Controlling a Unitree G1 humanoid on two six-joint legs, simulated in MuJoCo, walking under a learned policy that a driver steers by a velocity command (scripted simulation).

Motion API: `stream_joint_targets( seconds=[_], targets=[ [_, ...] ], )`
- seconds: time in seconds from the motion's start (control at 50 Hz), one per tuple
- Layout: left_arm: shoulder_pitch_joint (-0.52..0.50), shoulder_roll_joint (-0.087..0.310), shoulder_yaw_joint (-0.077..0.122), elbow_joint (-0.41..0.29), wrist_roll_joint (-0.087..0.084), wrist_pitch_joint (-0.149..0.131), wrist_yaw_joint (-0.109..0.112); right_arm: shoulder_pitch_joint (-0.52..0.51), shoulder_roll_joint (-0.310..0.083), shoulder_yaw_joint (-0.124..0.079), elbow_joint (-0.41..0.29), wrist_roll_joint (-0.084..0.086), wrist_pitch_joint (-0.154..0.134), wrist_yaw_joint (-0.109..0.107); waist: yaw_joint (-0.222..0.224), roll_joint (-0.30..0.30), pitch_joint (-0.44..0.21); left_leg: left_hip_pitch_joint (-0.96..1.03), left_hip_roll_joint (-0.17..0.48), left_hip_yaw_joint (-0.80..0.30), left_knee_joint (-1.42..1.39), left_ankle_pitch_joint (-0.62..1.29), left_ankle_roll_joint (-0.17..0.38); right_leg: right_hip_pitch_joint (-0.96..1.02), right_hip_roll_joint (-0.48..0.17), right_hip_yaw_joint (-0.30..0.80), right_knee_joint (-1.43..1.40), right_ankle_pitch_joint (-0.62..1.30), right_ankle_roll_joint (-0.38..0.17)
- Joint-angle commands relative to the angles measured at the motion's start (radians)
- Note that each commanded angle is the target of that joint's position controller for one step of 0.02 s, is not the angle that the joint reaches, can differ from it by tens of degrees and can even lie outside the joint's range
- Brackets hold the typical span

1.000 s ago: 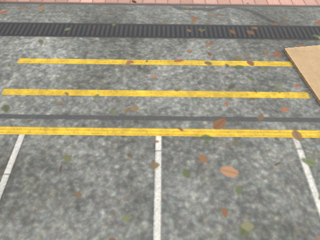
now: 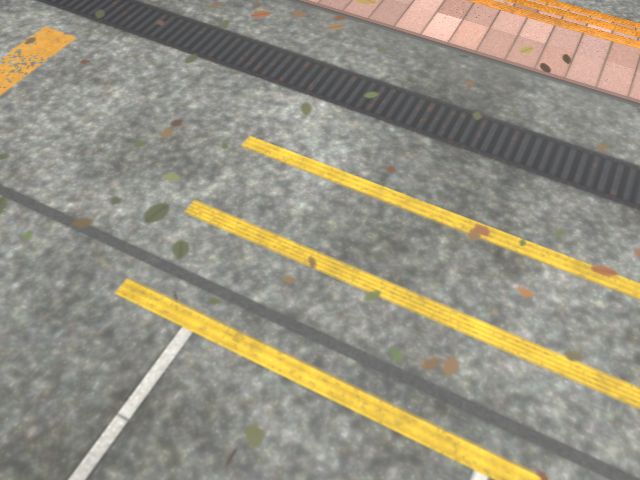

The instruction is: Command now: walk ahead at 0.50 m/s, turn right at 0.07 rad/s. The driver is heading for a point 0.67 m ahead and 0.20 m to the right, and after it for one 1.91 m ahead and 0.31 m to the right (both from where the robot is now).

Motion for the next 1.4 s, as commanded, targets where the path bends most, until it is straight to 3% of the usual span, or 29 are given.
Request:
stream_joint_targets(
  seconds=[0.02, 0.22, 0.3, 0.32, 0.34, 0.36, 0.38, 0.4, 0.44, 0.48, 0.54, 0.62, 0.74, 0.78, 0.8, 0.82, 0.84, 0.86, 0.9, 0.94, 1.04, 1.12, 1.16, 1.18, 1.22, 1.26, 1.3, 1.36, 1.4],
  targets=[
    [0.046, 0.071, 0.019, -0.036, 0.004, 0.021, 0.007, -0.016, -0.133, -0.035, -0.039, -0.008, -0.042, -0.008, 0.018, 0.072, -0.087, 0.098, 0.296, -0.199, -0.254, 0.251, 0.164, -0.089, -0.046, 0.044, -0.048, 0.127, 0.018],
    [-0.160, 0.023, -0.001, -0.117, 0.017, 0.003, -0.046, 0.031, -0.162, -0.035, 0.042, -0.003, -0.019, -0.050, -0.060, 0.082, -0.013, 0.236, 0.278, 0.064, -0.174, 0.553, 0.050, -0.046, 0.068, -0.035, -0.555, 0.457, -0.010],
    [-0.023, 0.096, 0.032, -0.126, 0.026, 0.009, -0.070, -0.013, -0.200, -0.051, 0.026, 0.016, 0.026, -0.078, 0.024, 0.125, -0.108, 0.338, 0.300, 0.065, 0.105, 0.867, 0.014, 0.084, 0.153, -0.097, -0.603, 0.223, -0.070],
    [0.095, 0.137, 0.053, -0.100, 0.026, 0.007, -0.061, -0.031, -0.190, -0.047, 0.017, 0.018, 0.033, -0.083, 0.087, 0.094, -0.165, 0.292, 0.254, 0.094, 0.294, 0.813, -0.023, 0.242, 0.183, -0.094, -0.696, 0.322, -0.100],
    [0.172, 0.220, 0.073, -0.101, 0.031, 0.010, -0.040, 0.006, -0.157, -0.032, -0.005, -0.006, 0.025, -0.081, 0.107, -0.042, -0.268, 0.086, 0.176, 0.107, 0.596, 0.442, -0.083, 0.512, 0.036, 0.109, -0.675, 0.733, -0.171],
    [0.131, 0.284, 0.073, -0.131, 0.044, 0.014, -0.027, 0.147, -0.048, 0.001, -0.023, -0.047, 0.011, -0.058, -0.012, -0.251, -0.396, -0.292, -0.027, 0.017, 0.956, -0.535, -0.158, 0.839, -0.218, 0.525, -0.606, 1.167, -0.389],
    [0.138, 0.222, 0.061, -0.159, 0.040, 0.022, -0.029, 0.135, -0.136, -0.007, -0.006, -0.016, -0.003, -0.038, 0.059, -0.125, -0.566, -0.345, -0.001, -0.180, 1.066, -0.517, -0.151, 0.893, -0.241, 0.615, -0.678, 0.967, -0.441],
    [0.064, 0.181, 0.054, -0.185, 0.029, 0.032, -0.027, 0.033, -0.173, -0.017, -0.033, 0.016, -0.002, -0.033, 0.070, -0.059, -0.450, -0.402, 0.046, -0.180, 1.039, -0.429, -0.137, 0.793, -0.190, 0.504, -0.716, 0.780, -0.395],
    [-0.025, 0.120, 0.035, -0.200, 0.004, 0.055, -0.012, -0.051, -0.166, -0.019, -0.046, -0.002, 0.021, -0.056, 0.027, 0.058, -0.234, -0.406, 0.105, -0.147, 0.896, -0.309, -0.145, 0.505, -0.102, 0.383, -0.794, 0.524, -0.309],
    [-0.060, 0.126, 0.036, -0.215, 0.025, 0.067, -0.006, -0.024, -0.152, -0.022, -0.053, -0.006, 0.047, -0.065, -0.022, -0.008, -0.173, -0.301, 0.107, -0.134, 0.778, -0.268, -0.150, 0.321, -0.045, 0.347, -0.846, 0.435, -0.282],
    [-0.053, 0.155, 0.049, -0.220, 0.031, 0.073, 0.009, -0.003, -0.117, -0.013, -0.041, -0.012, 0.049, -0.079, -0.025, -0.048, -0.200, -0.262, 0.088, -0.120, 0.622, -0.229, -0.178, 0.280, -0.012, 0.306, -0.829, 0.513, -0.273],
    [-0.067, 0.166, 0.054, -0.236, 0.018, 0.099, 0.032, -0.053, -0.118, -0.014, -0.049, -0.006, 0.057, -0.083, -0.004, -0.074, -0.222, -0.248, 0.079, -0.145, 0.498, -0.126, -0.193, 0.272, 0.019, 0.347, -0.827, 0.219, -0.228],
    [-0.054, 0.157, 0.056, -0.249, 0.020, 0.123, 0.032, -0.099, -0.124, -0.022, -0.067, 0.005, 0.027, -0.065, 0.029, -0.138, -0.190, -0.174, 0.051, -0.154, 0.271, -0.156, -0.165, 0.317, 0.023, 0.464, -0.788, 0.130, -0.205],
    [-0.069, 0.150, 0.053, -0.256, 0.010, 0.130, 0.032, -0.053, -0.126, -0.030, -0.054, 0.009, 0.016, -0.054, -0.005, -0.142, -0.187, -0.069, 0.043, -0.135, 0.083, -0.084, -0.137, 0.318, 0.045, 0.483, -0.739, 0.188, -0.180],
    [-0.063, 0.134, 0.049, -0.258, 0.005, 0.133, 0.033, -0.021, -0.149, -0.040, -0.045, 0.005, 0.013, -0.052, -0.020, -0.120, -0.186, 0.031, 0.089, -0.151, -0.021, 0.003, -0.115, 0.272, 0.083, 0.462, -0.693, 0.153, -0.146],
    [-0.019, 0.081, 0.034, -0.258, 0.013, 0.133, 0.031, -0.006, -0.217, -0.055, -0.053, -0.016, 0.017, -0.055, 0.006, 0.045, -0.209, 0.141, 0.294, -0.310, -0.064, 0.083, -0.037, 0.171, 0.161, 0.345, -0.520, -0.088, -0.087],
    [-0.051, 0.099, 0.040, -0.297, 0.006, 0.120, 0.028, -0.017, -0.272, -0.067, -0.042, -0.051, 0.029, -0.054, 0.026, 0.349, -0.130, 0.108, 0.440, -0.547, -0.120, 0.269, 0.132, -0.019, 0.307, 0.127, -0.340, -0.303, -0.026],
    [-0.025, 0.175, 0.062, -0.274, 0.029, 0.106, 0.025, -0.047, -0.214, -0.056, -0.071, -0.050, 0.026, -0.055, 0.012, 0.280, -0.149, 0.097, 0.489, -0.582, -0.105, 0.327, 0.196, -0.030, 0.248, 0.156, -0.108, -0.323, 0.017],
    [0.019, 0.163, 0.069, -0.211, 0.016, 0.119, 0.027, -0.110, -0.149, -0.038, -0.090, -0.019, 0.031, -0.062, 0.032, 0.145, -0.135, 0.100, 0.367, -0.383, -0.047, 0.343, 0.115, -0.025, 0.236, 0.145, 0.028, -0.224, 0.053],
    [0.011, 0.104, 0.050, -0.205, 0.016, 0.132, 0.030, -0.104, -0.135, -0.029, -0.083, 0.000, 0.039, -0.064, 0.020, 0.139, -0.119, 0.108, 0.323, -0.306, -0.036, 0.395, 0.099, -0.032, 0.234, 0.128, 0.061, -0.169, 0.077],
    [-0.072, 0.024, 0.011, -0.231, 0.016, 0.128, 0.021, -0.083, -0.143, -0.030, -0.064, -0.004, 0.060, -0.064, -0.019, 0.242, -0.149, 0.136, 0.277, -0.215, -0.030, 0.362, 0.098, 0.154, 0.159, 0.018, -0.338, -0.158, 0.092],
    [-0.018, 0.044, 0.019, -0.192, 0.013, 0.123, 0.011, -0.055, -0.159, -0.029, -0.043, 0.018, 0.067, -0.057, -0.003, 0.239, -0.129, 0.095, 0.280, -0.234, 0.006, 0.298, 0.086, 0.355, 0.167, -0.042, -0.747, 0.074, 0.048],
    [-0.001, 0.103, 0.025, -0.199, 0.032, 0.121, 0.018, 0.008, -0.124, -0.013, -0.025, 0.003, 0.046, -0.048, -0.021, 0.117, -0.156, -0.022, 0.231, -0.196, 0.060, 0.134, -0.025, 0.543, 0.057, 0.099, -0.810, 0.320, -0.017],
    [-0.029, 0.164, 0.036, -0.196, 0.045, 0.125, 0.024, 0.041, -0.074, 0.002, -0.031, -0.025, 0.027, -0.037, -0.077, -0.098, -0.170, -0.076, 0.135, -0.089, 0.101, -0.043, -0.095, 0.540, -0.046, 0.191, -0.746, 0.435, -0.090],
    [-0.075, 0.034, 0.003, -0.195, 0.055, 0.109, 0.006, -0.064, -0.103, 0.000, -0.030, -0.028, 0.024, -0.042, -0.029, -0.091, -0.130, 0.042, 0.135, -0.075, 0.064, -0.042, -0.151, 0.373, -0.007, 0.177, -0.780, 0.157, -0.112],
    [-0.028, 0.071, 0.011, -0.173, 0.049, 0.099, 0.008, -0.072, -0.100, -0.003, -0.014, -0.018, 0.036, -0.049, 0.004, -0.109, -0.100, 0.019, 0.084, -0.013, 0.134, -0.129, -0.152, 0.348, 0.030, 0.173, -0.825, -0.153, -0.092],
    [0.039, 0.142, 0.029, -0.154, 0.034, 0.097, 0.015, -0.091, -0.112, -0.010, -0.028, 0.005, 0.033, -0.052, 0.038, -0.182, 0.011, -0.134, 0.055, 0.019, 0.249, -0.241, -0.129, 0.323, -0.053, 0.319, -0.930, -0.444, -0.155],
    [0.111, 0.133, 0.029, -0.128, 0.023, 0.072, 0.026, -0.132, -0.123, -0.022, -0.052, 0.030, -0.001, -0.035, 0.068, -0.209, 0.078, -0.354, 0.124, -0.066, 0.457, -0.359, -0.069, 0.413, -0.173, 0.494, -0.986, -0.408, -0.245],
    [0.091, 0.116, 0.026, -0.130, 0.010, 0.058, 0.027, -0.122, -0.110, -0.019, -0.046, 0.034, -0.022, -0.017, 0.054, -0.145, 0.054, -0.380, 0.152, -0.075, 0.412, -0.345, -0.041, 0.479, -0.165, 0.452, -0.978, -0.308, -0.237]
  ],
)
Velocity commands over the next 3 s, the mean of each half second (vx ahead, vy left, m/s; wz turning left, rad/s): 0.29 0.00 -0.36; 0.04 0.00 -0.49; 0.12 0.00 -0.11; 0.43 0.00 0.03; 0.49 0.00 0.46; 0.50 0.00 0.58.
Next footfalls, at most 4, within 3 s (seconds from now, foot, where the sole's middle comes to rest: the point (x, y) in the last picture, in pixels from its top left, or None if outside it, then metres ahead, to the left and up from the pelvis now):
0.34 right None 0.34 -0.15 -0.78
0.80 left None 0.41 0.06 -0.78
1.16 right None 0.24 -0.15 -0.78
1.54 left None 0.44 0.02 -0.78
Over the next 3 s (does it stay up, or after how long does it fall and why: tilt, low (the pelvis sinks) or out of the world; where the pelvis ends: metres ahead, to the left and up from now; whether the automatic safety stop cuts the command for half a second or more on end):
stays up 1.05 -0.31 0.00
